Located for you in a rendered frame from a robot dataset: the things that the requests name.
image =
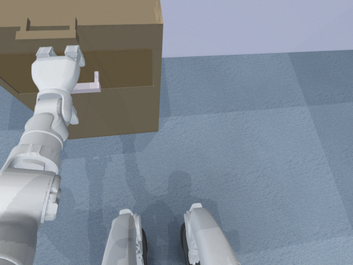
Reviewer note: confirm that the right robot foot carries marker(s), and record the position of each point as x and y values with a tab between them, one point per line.
184	245

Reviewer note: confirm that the left robot hand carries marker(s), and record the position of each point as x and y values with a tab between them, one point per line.
50	71

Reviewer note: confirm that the cabinet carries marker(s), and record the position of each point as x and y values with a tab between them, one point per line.
101	25

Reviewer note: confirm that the robot left shin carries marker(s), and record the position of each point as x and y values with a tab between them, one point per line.
139	249

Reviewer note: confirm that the handle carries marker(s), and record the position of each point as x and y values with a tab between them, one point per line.
47	38
88	87

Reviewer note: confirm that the drawer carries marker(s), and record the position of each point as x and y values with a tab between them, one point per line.
116	67

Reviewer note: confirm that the left robot upper arm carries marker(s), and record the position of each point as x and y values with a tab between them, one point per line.
28	197

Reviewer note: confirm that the left robot forearm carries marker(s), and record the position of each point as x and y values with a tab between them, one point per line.
42	141

